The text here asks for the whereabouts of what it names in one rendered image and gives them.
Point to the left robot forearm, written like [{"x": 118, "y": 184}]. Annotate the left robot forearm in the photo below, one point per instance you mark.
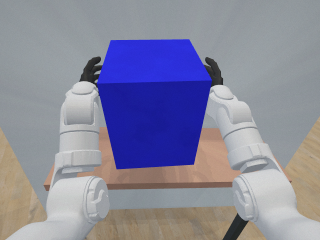
[{"x": 79, "y": 133}]

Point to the carton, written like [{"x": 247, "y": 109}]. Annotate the carton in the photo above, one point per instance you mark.
[{"x": 154, "y": 94}]

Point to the right robot forearm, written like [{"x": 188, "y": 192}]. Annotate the right robot forearm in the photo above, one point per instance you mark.
[{"x": 246, "y": 150}]

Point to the robot left hand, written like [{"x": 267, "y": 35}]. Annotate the robot left hand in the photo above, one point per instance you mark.
[{"x": 89, "y": 71}]

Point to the robot right hand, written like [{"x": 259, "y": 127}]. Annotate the robot right hand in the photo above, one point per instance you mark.
[{"x": 214, "y": 72}]

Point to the left robot upper arm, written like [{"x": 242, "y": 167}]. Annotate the left robot upper arm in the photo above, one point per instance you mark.
[{"x": 74, "y": 206}]

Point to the table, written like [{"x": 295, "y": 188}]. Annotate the table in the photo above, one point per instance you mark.
[{"x": 211, "y": 169}]

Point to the right robot upper arm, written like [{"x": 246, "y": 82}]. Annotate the right robot upper arm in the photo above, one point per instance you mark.
[{"x": 266, "y": 198}]

